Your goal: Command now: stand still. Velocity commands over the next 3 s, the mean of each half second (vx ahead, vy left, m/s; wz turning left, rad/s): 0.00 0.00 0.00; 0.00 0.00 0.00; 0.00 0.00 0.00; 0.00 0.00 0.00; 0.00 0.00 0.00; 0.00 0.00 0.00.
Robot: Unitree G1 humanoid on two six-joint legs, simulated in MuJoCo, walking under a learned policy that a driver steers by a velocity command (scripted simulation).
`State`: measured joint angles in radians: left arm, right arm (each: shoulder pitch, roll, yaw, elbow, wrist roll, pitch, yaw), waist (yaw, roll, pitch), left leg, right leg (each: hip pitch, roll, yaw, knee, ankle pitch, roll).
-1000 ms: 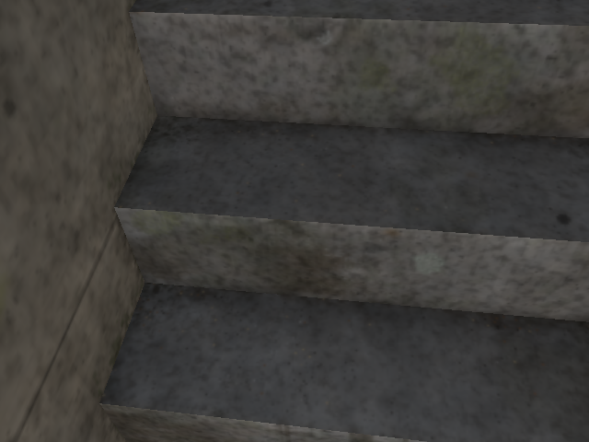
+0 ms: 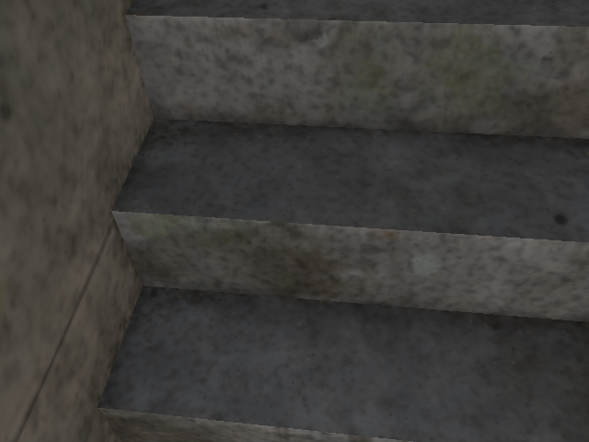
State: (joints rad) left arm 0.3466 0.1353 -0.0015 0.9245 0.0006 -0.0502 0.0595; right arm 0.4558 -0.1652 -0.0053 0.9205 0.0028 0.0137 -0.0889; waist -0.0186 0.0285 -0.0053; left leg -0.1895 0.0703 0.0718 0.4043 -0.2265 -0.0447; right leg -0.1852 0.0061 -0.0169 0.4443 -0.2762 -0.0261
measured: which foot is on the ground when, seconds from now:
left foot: down 0.00-1.00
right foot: down 0.00-1.00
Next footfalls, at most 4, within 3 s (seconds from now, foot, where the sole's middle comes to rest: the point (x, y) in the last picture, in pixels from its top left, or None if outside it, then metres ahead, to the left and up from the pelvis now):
none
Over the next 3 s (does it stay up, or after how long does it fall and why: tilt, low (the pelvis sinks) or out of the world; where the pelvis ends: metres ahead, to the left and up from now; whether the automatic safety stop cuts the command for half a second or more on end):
stays up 0.00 0.00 0.00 its command is cut before an obstacle from the start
